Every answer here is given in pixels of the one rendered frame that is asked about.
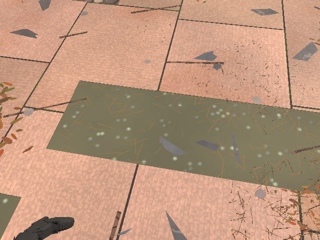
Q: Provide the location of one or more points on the left robot hand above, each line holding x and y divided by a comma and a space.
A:
45, 227

